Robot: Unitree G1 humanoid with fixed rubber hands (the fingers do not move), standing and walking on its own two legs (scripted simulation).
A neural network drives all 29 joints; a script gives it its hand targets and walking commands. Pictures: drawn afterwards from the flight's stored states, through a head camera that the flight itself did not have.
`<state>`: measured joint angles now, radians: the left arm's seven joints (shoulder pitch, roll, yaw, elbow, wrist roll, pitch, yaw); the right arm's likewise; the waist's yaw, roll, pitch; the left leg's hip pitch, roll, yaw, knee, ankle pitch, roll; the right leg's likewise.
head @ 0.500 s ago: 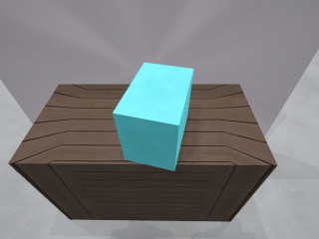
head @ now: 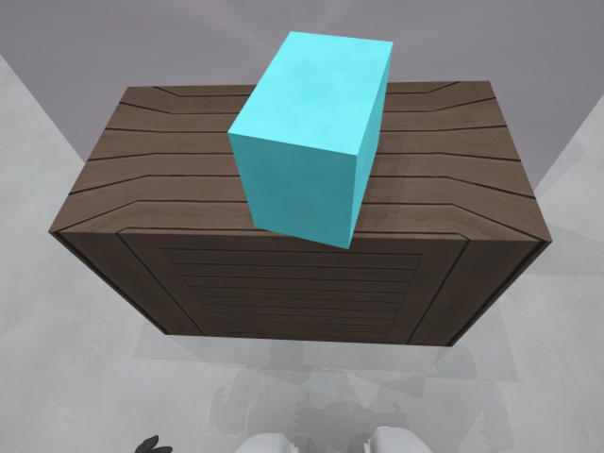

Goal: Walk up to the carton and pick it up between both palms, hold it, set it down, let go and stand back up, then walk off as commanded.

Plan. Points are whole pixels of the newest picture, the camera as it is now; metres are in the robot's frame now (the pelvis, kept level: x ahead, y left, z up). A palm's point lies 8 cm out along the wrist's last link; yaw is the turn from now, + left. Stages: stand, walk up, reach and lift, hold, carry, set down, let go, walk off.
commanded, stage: walk off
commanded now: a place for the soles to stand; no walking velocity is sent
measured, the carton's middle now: (319, 140) +0.61 -0.02 +0.01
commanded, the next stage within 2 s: none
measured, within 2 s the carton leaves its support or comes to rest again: neither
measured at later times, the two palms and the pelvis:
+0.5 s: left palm out of the picture +0.01 +0.27 -0.12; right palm out of the picture -0.04 -0.29 -0.13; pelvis -0.09 -0.01 -0.01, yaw +1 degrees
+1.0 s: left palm out of the picture -0.11 +0.25 -0.11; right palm out of the picture -0.12 -0.31 -0.16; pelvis -0.19 -0.04 -0.02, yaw +4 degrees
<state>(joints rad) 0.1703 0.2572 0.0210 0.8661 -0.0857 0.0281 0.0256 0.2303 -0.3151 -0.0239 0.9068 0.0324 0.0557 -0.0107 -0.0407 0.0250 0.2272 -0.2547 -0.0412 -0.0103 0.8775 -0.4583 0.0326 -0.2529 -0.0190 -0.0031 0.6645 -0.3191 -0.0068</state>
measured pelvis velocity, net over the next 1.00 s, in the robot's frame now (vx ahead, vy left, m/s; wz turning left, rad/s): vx -0.19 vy -0.04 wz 0.06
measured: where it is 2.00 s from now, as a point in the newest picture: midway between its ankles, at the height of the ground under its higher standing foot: outside the picture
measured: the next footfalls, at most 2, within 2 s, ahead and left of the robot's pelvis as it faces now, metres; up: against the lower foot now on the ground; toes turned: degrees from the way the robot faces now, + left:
left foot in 0.04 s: +0.01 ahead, +0.10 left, +0.00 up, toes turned -2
right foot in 0.58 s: -0.09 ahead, -0.12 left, +0.00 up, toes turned +7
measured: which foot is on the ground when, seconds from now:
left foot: up 0.00-0.02, down 0.04-0.58, up 0.60-1.00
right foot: down 0.00-0.04, up 0.06-0.56, down 0.58-1.00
